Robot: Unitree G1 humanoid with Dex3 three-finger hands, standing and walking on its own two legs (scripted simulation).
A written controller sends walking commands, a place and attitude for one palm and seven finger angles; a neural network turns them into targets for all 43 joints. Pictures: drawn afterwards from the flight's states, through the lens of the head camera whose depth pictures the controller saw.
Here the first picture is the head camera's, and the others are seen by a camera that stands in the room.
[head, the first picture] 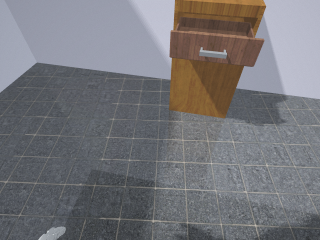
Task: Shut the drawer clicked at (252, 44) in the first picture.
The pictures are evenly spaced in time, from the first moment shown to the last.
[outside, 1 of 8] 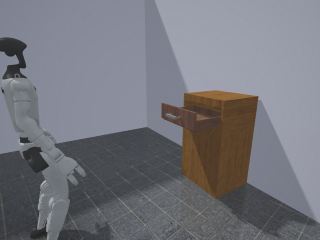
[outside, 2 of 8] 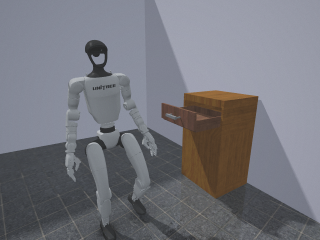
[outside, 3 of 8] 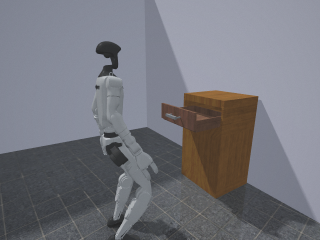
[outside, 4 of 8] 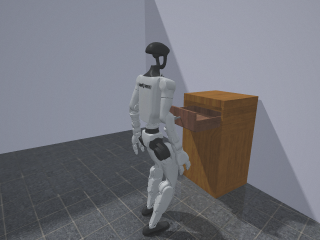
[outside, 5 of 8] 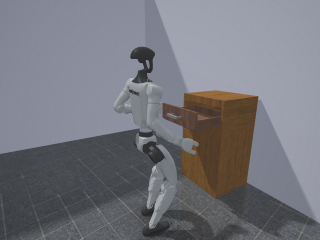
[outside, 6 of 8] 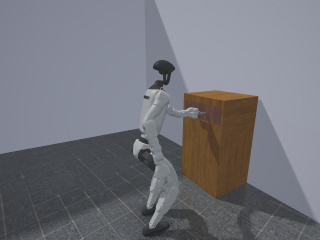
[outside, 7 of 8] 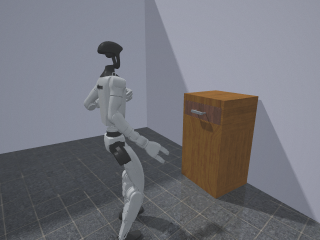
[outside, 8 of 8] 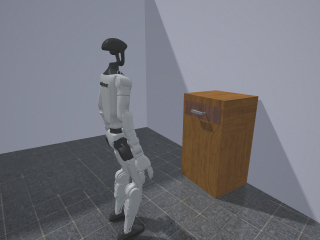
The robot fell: no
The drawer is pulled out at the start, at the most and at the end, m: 0.28 0.28 0.00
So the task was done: yes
